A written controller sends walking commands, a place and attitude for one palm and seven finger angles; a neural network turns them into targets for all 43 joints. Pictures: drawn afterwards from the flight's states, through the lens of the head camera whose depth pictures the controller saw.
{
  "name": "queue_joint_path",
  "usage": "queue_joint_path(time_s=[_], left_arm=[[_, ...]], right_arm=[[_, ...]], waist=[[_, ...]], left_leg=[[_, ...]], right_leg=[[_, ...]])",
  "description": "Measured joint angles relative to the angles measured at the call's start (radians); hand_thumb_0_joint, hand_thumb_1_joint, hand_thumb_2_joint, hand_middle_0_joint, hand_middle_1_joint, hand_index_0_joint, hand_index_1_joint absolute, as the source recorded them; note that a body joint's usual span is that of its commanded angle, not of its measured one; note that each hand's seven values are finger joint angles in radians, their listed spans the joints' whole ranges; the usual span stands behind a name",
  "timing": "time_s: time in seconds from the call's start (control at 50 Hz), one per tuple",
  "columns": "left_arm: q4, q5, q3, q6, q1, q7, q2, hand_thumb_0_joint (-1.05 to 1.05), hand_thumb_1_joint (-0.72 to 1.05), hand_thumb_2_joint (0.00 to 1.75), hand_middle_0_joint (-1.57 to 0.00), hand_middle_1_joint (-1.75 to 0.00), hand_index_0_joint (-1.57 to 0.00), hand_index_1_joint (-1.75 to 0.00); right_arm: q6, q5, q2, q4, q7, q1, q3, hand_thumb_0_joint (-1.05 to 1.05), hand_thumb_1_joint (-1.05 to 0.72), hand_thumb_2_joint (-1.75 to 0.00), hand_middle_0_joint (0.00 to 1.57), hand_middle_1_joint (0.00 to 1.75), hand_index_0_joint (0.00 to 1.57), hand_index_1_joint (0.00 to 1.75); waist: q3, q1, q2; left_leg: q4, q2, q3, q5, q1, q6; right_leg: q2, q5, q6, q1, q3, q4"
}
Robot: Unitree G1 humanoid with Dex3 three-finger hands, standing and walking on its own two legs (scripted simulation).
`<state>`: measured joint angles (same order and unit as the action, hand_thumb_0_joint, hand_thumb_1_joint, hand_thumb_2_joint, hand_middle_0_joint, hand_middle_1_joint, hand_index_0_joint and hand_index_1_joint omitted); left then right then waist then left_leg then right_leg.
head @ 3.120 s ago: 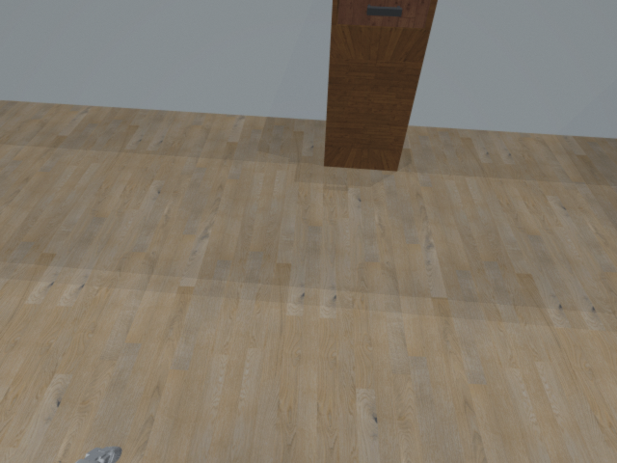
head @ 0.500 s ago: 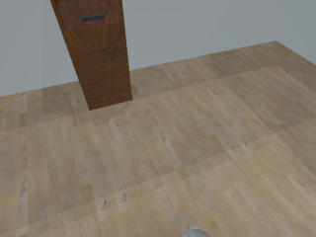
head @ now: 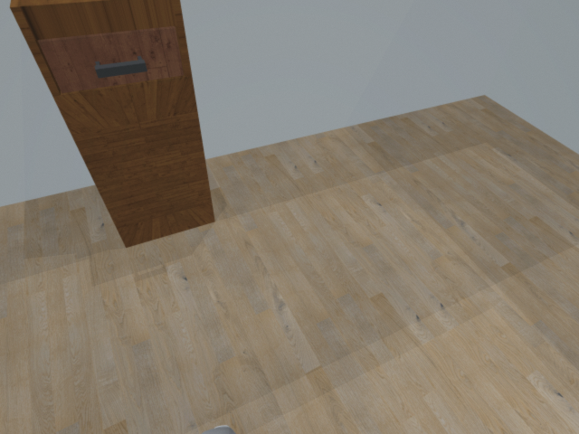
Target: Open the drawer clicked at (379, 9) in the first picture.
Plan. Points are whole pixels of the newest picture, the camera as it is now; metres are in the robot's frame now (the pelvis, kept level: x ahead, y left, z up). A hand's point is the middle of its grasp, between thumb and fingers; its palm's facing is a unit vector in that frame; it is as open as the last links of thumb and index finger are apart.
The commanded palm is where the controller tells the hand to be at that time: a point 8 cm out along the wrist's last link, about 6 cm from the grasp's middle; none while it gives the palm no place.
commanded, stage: walk to a spot facing it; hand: left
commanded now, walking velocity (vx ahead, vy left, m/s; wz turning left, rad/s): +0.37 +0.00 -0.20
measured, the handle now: (120, 65) +0.99 +0.53 +0.02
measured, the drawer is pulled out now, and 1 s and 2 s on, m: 0.00 0.00 0.00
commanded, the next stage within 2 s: turn to face it in 0.50 s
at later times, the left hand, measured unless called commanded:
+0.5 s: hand (213, 330) +0.33 +0.16 -0.16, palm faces -0.20 -0.96 -0.21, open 7.3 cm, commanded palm none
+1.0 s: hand (227, 298) +0.41 +0.15 -0.19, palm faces +0.03 -0.99 -0.15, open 7.3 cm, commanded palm none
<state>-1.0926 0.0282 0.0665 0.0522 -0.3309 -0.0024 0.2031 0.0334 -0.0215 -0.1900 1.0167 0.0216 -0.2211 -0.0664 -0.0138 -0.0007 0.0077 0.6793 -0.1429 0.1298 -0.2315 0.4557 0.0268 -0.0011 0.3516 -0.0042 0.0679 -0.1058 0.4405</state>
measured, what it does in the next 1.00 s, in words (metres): walks ahead: left foot, then right foot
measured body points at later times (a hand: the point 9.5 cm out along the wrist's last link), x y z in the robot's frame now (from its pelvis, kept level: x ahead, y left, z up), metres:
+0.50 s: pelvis +0.21 -0.01 +0.00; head +0.23 -0.03 +0.45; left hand +0.34 +0.21 -0.14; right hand +0.07 -0.18 -0.16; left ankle +0.11 +0.12 -0.73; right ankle +0.31 -0.15 -0.71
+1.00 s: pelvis +0.35 -0.03 -0.01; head +0.36 +0.01 +0.44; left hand +0.41 +0.20 -0.18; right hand +0.42 -0.28 -0.14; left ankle +0.42 +0.05 -0.73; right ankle +0.32 -0.14 -0.72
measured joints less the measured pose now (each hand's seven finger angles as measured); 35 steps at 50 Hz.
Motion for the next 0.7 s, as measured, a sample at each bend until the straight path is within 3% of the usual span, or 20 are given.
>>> queue_joint_path(time_s=[0.04,0.1,0.14,0.18,0.28,0.38,0.48,0.54,0.58,0.62,0.66,0.7], left_arm=[[-0.012,-0.002,0.002,-0.008,-0.035,0.004,0.000,-0.01,0.92,0.90,-0.20,-0.30,-0.20,-0.30],[-0.036,-0.006,0.003,-0.035,-0.044,0.009,0.001,0.00,0.92,0.90,-0.20,-0.30,-0.20,-0.30],[-0.041,-0.002,0.005,-0.043,-0.032,0.016,0.000,0.00,0.91,0.90,-0.20,-0.30,-0.20,-0.30],[-0.031,0.002,0.007,-0.046,-0.010,0.021,-0.003,0.00,0.91,0.90,-0.20,-0.30,-0.20,-0.30],[0.019,0.005,0.008,-0.051,0.044,0.025,-0.025,0.00,0.91,0.90,-0.20,-0.30,-0.20,-0.30],[0.040,0.006,0.015,-0.063,0.099,0.023,-0.025,0.01,0.93,0.90,-0.20,-0.30,-0.20,-0.30],[0.058,0.005,0.015,-0.059,0.162,0.026,-0.023,0.01,0.92,0.90,-0.20,-0.30,-0.20,-0.30],[0.081,0.008,0.010,-0.027,0.186,0.028,-0.016,0.01,0.92,0.90,-0.20,-0.30,-0.20,-0.30],[0.090,0.002,0.011,0.006,0.200,0.019,-0.019,0.00,0.91,0.90,-0.20,-0.30,-0.20,-0.30],[0.090,-0.008,0.006,0.014,0.199,0.009,-0.029,0.00,0.91,0.90,-0.20,-0.30,-0.20,-0.30],[0.079,-0.010,-0.004,0.014,0.186,-0.001,-0.042,0.00,0.91,0.90,-0.20,-0.30,-0.20,-0.30],[0.066,-0.013,-0.002,0.017,0.170,-0.018,-0.050,-0.01,0.93,0.90,-0.20,-0.30,-0.20,-0.30]], right_arm=[[0.020,-0.003,-0.013,-0.015,-0.001,0.014,0.003,0.02,-0.94,-0.90,0.19,0.30,0.20,0.29],[0.043,-0.010,-0.008,-0.027,-0.014,0.028,0.009,0.01,-0.93,-0.90,0.19,0.30,0.20,0.29],[0.046,-0.009,0.005,-0.024,-0.024,0.013,0.015,0.01,-0.93,-0.90,0.19,0.30,0.20,0.29],[0.049,-0.007,0.022,-0.008,-0.032,-0.015,0.022,0.00,-0.92,-0.90,0.19,0.30,0.20,0.29],[0.044,0.001,0.066,0.054,-0.035,-0.095,0.032,0.00,-0.92,-0.90,0.19,0.30,0.20,0.29],[0.037,0.000,0.098,0.098,-0.032,-0.166,0.029,0.01,-0.91,-0.90,0.20,0.30,0.20,0.29],[0.024,-0.006,0.099,0.128,-0.031,-0.221,0.024,0.01,-0.91,-0.90,0.20,0.30,0.20,0.30],[0.012,-0.002,0.095,0.147,-0.027,-0.260,0.020,0.01,-0.91,-0.90,0.20,0.30,0.20,0.30],[-0.006,0.010,0.086,0.157,-0.024,-0.247,0.021,0.01,-0.91,-0.90,0.20,0.30,0.20,0.30],[-0.021,0.013,0.068,0.151,-0.026,-0.206,0.016,0.01,-0.91,-0.90,0.20,0.30,0.20,0.29],[-0.026,0.009,0.047,0.131,-0.032,-0.155,0.012,0.01,-0.91,-0.90,0.20,0.30,0.20,0.29],[-0.026,0.007,0.033,0.100,-0.037,-0.107,0.009,0.01,-0.91,-0.90,0.20,0.30,0.20,0.29]], waist=[[-0.002,-0.008,-0.011],[-0.012,-0.008,-0.040],[-0.010,-0.005,-0.046],[-0.008,-0.006,-0.050],[0.000,-0.013,-0.043],[-0.018,0.011,-0.029],[-0.052,0.051,-0.008],[-0.059,0.055,0.003],[-0.070,0.041,0.009],[-0.076,0.038,0.016],[-0.068,0.040,0.022],[-0.052,0.047,0.026]], left_leg=[[-0.076,0.019,0.020,0.035,-0.057,-0.018],[-0.016,0.031,0.063,-0.018,-0.083,-0.066],[-0.058,0.039,0.085,-0.039,-0.135,-0.071],[-0.129,0.050,0.102,-0.025,-0.193,-0.065],[-0.280,0.071,0.143,-0.012,-0.322,-0.061],[-0.345,0.073,0.184,-0.043,-0.425,-0.034],[-0.312,0.049,0.225,-0.130,-0.496,0.013],[-0.152,-0.003,0.227,-0.231,-0.483,0.040],[0.171,-0.029,0.128,-0.276,-0.357,0.019],[0.448,-0.011,0.021,-0.255,-0.217,0.005],[0.550,-0.004,-0.025,-0.185,-0.103,0.001],[0.525,-0.003,-0.049,-0.138,-0.019,0.004]], right_leg=[[-0.015,0.066,-0.008,0.001,0.016,0.081],[-0.028,0.129,0.028,0.150,0.068,0.483],[-0.035,0.068,0.038,0.260,0.068,0.682],[-0.052,-0.002,0.034,0.345,0.060,0.751],[-0.097,-0.125,0.008,0.481,0.051,0.673],[-0.123,-0.181,-0.002,0.503,0.024,0.444],[-0.101,-0.170,0.025,0.455,-0.007,0.265],[-0.063,-0.181,0.062,0.363,-0.039,0.156],[-0.048,-0.165,0.081,0.373,-0.044,0.225],[-0.033,-0.116,0.085,0.343,-0.049,0.234],[-0.019,-0.119,0.070,0.294,-0.053,0.180],[-0.008,-0.132,0.071,0.247,-0.063,0.116]])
